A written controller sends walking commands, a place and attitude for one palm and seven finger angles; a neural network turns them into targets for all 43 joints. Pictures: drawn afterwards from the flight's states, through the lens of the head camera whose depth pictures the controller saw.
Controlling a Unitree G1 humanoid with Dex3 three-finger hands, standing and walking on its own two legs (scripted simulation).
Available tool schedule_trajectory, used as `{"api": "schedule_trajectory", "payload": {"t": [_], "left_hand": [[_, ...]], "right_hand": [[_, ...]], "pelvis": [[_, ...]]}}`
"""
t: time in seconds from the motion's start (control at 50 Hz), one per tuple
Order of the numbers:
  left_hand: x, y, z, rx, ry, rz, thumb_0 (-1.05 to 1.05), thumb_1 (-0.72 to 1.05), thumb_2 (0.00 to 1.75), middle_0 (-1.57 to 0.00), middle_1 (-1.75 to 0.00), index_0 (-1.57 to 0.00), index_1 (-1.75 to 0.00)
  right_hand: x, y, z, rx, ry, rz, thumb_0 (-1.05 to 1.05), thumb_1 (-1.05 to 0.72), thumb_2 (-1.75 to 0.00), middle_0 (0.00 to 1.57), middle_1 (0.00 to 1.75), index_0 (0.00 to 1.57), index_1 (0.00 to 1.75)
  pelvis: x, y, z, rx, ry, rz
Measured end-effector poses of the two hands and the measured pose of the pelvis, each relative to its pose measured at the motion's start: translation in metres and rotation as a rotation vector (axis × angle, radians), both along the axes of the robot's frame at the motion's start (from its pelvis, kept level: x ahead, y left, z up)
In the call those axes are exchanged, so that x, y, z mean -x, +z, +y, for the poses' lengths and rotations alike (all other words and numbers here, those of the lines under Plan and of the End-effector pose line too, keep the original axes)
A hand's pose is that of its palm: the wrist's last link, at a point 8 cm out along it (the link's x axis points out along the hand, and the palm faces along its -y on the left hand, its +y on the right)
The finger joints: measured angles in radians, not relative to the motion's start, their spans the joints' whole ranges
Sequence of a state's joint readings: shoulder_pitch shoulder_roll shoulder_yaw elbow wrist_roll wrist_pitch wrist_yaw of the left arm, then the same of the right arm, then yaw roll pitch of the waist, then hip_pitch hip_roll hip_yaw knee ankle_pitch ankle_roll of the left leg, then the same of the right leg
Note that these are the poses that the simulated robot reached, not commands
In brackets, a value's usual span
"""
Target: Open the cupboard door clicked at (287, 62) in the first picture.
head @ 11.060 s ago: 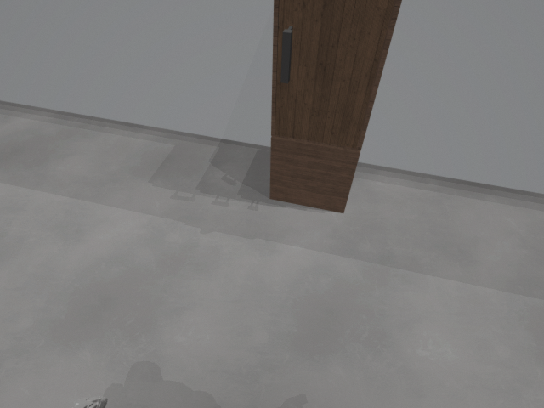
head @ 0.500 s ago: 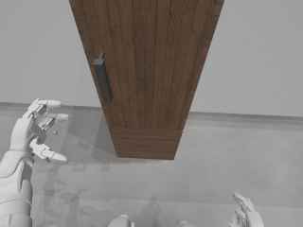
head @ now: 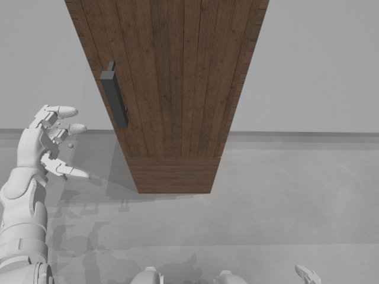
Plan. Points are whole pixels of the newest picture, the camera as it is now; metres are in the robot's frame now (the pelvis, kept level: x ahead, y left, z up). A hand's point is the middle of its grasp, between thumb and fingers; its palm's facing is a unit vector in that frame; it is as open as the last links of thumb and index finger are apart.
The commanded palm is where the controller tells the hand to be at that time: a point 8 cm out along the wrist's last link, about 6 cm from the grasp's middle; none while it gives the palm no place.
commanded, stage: move the hooked fingers beside the handle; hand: left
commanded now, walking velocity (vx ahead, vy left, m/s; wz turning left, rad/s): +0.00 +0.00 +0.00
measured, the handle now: (117, 95) +0.53 +0.19 +0.05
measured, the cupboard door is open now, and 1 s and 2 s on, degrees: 0 0 0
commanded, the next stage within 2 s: slide the fingers in behind the handle in 1.68 s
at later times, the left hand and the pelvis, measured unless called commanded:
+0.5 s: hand (79, 125) +0.42 +0.25 +0.07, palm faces +0.04 -1.00 +0.01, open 14.0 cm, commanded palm +0.41 +0.30 +0.06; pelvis +0.00 +0.00 -0.01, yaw -1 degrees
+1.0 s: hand (88, 107) +0.48 +0.25 +0.06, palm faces +0.01 -1.00 +0.01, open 14.0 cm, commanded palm +0.46 +0.29 +0.06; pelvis +0.00 +0.01 -0.02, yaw -2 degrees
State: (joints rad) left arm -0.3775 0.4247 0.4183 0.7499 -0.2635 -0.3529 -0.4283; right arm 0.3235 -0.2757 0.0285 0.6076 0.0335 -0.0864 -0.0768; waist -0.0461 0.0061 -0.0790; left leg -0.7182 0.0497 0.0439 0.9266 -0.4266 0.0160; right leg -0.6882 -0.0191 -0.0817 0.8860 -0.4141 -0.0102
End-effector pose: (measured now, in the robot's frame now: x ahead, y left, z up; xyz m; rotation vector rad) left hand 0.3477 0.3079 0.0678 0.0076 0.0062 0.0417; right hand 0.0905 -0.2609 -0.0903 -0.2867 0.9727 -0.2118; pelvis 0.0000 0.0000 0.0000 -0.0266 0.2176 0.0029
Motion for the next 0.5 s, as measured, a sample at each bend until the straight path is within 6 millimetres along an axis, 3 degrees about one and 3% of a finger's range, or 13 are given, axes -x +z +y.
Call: {"api": "schedule_trajectory", "payload": {"t": [0.22, 0.5], "left_hand": [[-0.028, 0.000, -0.002, 0.008, -0.004, 0.013, -0.02, -0.50, 0.30, -0.30, -1.20, -0.30, -1.20], [-0.054, -0.002, -0.001, 0.013, -0.007, 0.000, -0.02, -0.50, 0.30, -0.30, -1.20, -0.30, -1.20]], "right_hand": [[0.009, -0.003, 0.001, -0.003, -0.021, 0.040, 0.01, -0.90, -0.90, 0.21, 0.30, 0.21, 0.30], [0.043, -0.012, -0.003, 0.013, -0.072, 0.159, 0.01, -0.90, -0.90, 0.21, 0.30, 0.21, 0.30]], "pelvis": [[0.001, -0.003, 0.002, 0.003, -0.006, 0.023], [0.003, -0.009, 0.004, 0.011, -0.013, 0.054]]}}
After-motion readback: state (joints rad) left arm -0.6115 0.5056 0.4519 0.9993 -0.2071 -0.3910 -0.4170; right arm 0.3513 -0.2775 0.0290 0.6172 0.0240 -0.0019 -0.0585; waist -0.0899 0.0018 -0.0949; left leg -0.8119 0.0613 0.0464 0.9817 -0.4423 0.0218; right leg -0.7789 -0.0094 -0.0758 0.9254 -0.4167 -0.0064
